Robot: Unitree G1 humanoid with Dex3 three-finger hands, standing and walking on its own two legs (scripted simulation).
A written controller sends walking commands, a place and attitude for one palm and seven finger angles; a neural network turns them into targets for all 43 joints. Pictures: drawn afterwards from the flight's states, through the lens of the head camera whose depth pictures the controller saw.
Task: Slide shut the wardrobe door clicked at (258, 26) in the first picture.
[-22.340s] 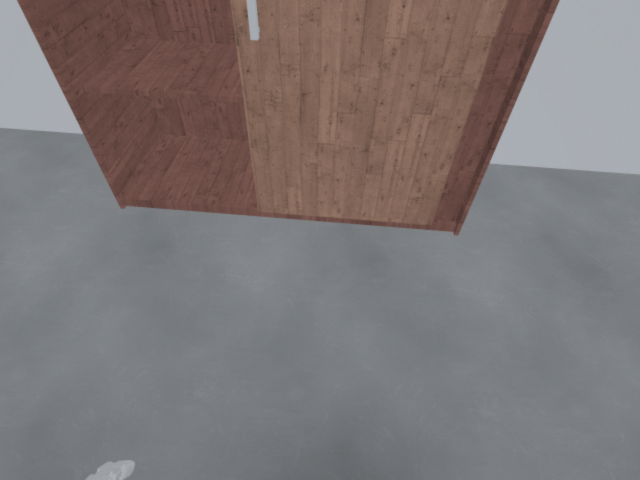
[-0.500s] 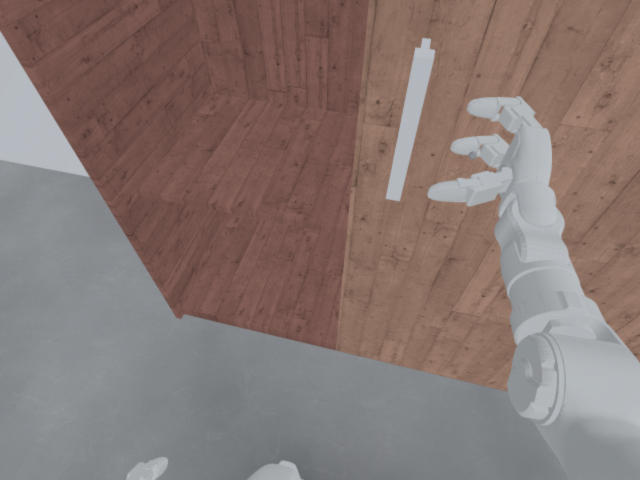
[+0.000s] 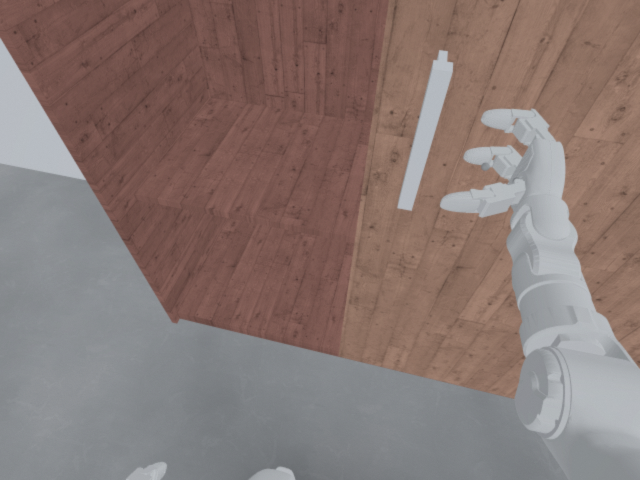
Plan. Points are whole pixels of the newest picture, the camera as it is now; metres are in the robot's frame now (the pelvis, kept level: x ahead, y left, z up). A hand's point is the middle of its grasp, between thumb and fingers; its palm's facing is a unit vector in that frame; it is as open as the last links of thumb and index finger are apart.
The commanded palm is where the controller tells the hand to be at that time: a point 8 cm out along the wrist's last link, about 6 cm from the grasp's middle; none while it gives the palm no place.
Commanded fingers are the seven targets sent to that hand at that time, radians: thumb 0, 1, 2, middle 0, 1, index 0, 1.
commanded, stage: move the hooked fingers beside the handle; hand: right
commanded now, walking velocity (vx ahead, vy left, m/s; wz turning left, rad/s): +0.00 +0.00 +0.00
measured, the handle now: (421, 138) +0.53 -0.03 +0.16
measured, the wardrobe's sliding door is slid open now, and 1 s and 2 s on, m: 0.56 0.58 0.58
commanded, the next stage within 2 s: feel for the door with the fingertips in 1.14 s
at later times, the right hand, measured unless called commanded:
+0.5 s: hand (503, 170) +0.48 -0.13 +0.16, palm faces +0.03 +1.00 +0.01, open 13.4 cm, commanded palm +0.45 -0.21 +0.15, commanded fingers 0.00 0.50 -0.30 0.30 1.20 0.30 1.20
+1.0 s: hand (528, 180) +0.46 -0.16 +0.16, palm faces +0.07 +1.00 +0.01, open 14.0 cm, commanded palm +0.44 -0.21 +0.16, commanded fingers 0.00 0.50 -0.30 0.30 1.20 0.30 1.20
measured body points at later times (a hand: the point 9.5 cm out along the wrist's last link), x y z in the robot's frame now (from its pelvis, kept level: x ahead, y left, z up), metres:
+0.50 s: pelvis +0.02 +0.01 +0.01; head +0.04 +0.01 +0.45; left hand +0.09 +0.27 -0.11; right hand +0.47 -0.18 +0.16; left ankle +0.06 +0.11 -0.71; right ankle +0.03 -0.10 -0.71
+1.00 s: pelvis +0.04 +0.00 +0.01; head +0.05 +0.01 +0.46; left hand +0.15 +0.26 -0.10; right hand +0.45 -0.21 +0.17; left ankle +0.06 +0.11 -0.71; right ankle +0.03 -0.10 -0.71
